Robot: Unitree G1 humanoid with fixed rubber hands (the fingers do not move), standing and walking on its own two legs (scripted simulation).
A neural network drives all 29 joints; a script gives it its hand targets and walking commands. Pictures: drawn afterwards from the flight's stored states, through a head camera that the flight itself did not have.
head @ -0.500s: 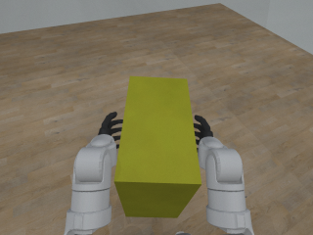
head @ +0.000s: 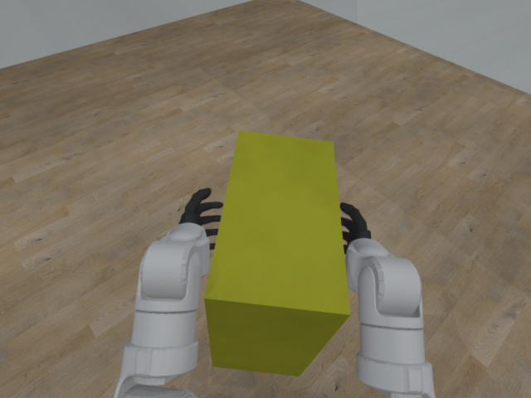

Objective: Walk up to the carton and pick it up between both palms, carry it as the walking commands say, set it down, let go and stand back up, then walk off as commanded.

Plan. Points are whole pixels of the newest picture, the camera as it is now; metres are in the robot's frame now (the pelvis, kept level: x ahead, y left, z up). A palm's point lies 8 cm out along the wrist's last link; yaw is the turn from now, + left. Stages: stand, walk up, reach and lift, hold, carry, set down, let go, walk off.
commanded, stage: carry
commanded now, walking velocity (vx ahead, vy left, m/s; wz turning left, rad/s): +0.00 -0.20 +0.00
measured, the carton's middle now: (270, 258) +0.32 -0.02 +0.02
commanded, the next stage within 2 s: none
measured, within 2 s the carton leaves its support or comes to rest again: neither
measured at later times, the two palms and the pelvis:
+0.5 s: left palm (252, 278) +0.25 +0.01 +0.10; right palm (430, 293) +0.23 -0.22 +0.08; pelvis -0.06 -0.08 +0.01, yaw -1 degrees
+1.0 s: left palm (361, 319) +0.19 -0.12 +0.09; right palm out of the picture +0.18 -0.35 +0.08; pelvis -0.12 -0.22 +0.00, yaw +0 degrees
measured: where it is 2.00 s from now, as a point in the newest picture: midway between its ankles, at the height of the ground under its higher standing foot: outside the picture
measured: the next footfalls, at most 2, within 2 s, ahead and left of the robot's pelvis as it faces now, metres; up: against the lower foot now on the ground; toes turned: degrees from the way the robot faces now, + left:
left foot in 0.06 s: +0.04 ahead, +0.13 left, +0.00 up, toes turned +9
right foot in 0.34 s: +0.00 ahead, -0.18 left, +0.00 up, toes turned -9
